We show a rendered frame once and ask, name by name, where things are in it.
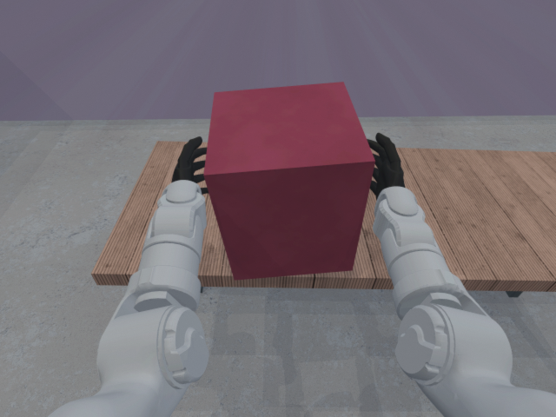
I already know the carton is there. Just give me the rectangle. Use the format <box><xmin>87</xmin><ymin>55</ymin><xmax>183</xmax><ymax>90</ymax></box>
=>
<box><xmin>203</xmin><ymin>82</ymin><xmax>375</xmax><ymax>280</ymax></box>

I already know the right robot upper arm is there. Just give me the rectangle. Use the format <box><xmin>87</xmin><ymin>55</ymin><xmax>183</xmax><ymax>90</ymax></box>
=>
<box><xmin>395</xmin><ymin>303</ymin><xmax>556</xmax><ymax>417</ymax></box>

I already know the left robot upper arm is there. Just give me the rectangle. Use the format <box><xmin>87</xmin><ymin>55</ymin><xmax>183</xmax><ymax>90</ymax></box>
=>
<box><xmin>48</xmin><ymin>305</ymin><xmax>209</xmax><ymax>417</ymax></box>

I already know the robot right forearm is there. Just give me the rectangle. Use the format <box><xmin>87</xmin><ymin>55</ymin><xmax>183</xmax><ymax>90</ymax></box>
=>
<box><xmin>373</xmin><ymin>186</ymin><xmax>513</xmax><ymax>356</ymax></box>

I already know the table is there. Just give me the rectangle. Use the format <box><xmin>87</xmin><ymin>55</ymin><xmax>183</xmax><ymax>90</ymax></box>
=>
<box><xmin>91</xmin><ymin>141</ymin><xmax>556</xmax><ymax>297</ymax></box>

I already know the right robot hand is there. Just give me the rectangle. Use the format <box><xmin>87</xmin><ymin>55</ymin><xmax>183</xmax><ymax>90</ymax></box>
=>
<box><xmin>367</xmin><ymin>133</ymin><xmax>405</xmax><ymax>201</ymax></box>

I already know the robot left forearm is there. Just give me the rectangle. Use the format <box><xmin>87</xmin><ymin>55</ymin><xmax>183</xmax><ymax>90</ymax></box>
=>
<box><xmin>96</xmin><ymin>180</ymin><xmax>207</xmax><ymax>379</ymax></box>

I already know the left robot hand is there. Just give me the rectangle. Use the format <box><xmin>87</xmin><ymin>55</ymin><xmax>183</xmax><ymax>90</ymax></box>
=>
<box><xmin>172</xmin><ymin>136</ymin><xmax>209</xmax><ymax>195</ymax></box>

